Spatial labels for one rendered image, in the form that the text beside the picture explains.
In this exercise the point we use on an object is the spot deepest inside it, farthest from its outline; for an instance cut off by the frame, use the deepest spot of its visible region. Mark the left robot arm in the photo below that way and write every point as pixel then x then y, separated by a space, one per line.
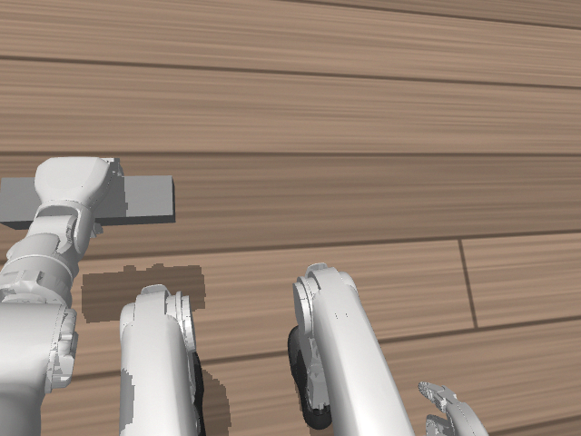
pixel 37 338

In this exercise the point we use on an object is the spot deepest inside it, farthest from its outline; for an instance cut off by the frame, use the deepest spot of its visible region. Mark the right robot foot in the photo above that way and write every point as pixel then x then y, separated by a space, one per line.
pixel 315 418

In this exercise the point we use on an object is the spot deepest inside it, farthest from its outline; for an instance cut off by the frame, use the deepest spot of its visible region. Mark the left robot hand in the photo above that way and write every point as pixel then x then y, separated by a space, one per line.
pixel 80 179

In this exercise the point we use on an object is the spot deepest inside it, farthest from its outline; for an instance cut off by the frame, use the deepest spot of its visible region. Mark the right robot hand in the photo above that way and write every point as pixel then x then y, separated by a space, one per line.
pixel 462 421

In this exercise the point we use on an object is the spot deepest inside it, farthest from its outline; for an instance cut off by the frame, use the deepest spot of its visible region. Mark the carton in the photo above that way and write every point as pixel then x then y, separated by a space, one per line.
pixel 131 200

